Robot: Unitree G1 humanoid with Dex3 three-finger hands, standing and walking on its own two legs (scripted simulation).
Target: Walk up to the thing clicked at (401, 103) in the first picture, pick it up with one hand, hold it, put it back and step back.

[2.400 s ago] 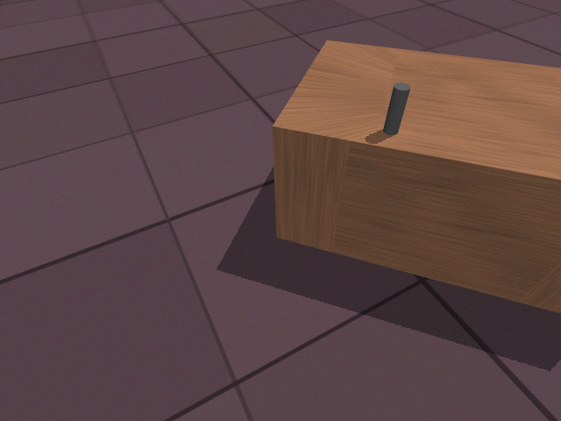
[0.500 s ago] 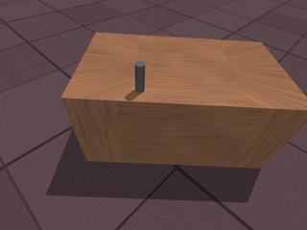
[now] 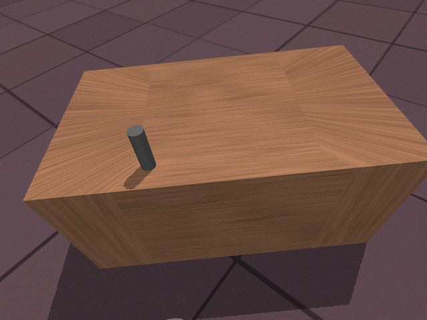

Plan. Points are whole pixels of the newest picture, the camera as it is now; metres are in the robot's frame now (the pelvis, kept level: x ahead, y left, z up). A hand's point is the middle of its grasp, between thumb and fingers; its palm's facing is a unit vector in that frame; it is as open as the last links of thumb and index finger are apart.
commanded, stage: walk up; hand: left
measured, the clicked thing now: (142, 149) +0.61 +0.25 -0.09
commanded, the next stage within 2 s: none
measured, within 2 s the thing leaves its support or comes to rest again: neither
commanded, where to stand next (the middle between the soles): +0.23 +0.00 m, yaw +4 degrees
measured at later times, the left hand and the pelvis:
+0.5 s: hand (118, 305) +0.20 +0.25 -0.15, palm faces -0.03 -0.94 -0.34, open 7.4 cm; pelvis +0.13 -0.02 +0.00, yaw +1 degrees
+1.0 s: hand (105, 306) +0.20 +0.28 -0.16, palm faces +0.09 -0.89 -0.45, open 7.4 cm; pelvis +0.14 -0.02 -0.02, yaw +6 degrees
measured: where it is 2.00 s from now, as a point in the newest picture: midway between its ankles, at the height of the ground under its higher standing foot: outside the picture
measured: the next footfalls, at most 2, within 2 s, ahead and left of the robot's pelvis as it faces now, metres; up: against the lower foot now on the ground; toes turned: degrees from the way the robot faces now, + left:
left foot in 0.24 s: +0.21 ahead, +0.11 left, +0.00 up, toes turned +6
right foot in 0.56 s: +0.23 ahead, -0.15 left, +0.00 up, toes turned +4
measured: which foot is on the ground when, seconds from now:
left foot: up 0.00-0.22, down 0.24-0.60, up 0.62-0.88, down 0.90-1.00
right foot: down 0.00-0.26, up 0.28-0.54, down 0.56-1.00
